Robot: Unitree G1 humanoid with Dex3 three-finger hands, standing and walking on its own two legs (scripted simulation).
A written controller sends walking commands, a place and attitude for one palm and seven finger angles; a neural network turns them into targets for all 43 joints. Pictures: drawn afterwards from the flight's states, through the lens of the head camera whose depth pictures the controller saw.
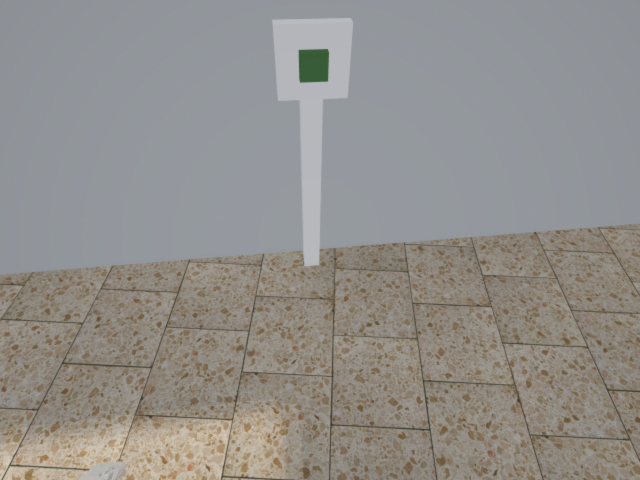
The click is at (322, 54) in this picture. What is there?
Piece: button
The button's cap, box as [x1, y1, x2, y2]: [299, 49, 328, 82]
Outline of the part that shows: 299,50 300,82 327,81 327,49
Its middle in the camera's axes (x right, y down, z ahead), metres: -0.02 -0.42 +0.94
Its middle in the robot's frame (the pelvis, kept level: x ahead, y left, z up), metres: +0.99 +0.07 +0.06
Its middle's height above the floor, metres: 0.84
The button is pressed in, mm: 0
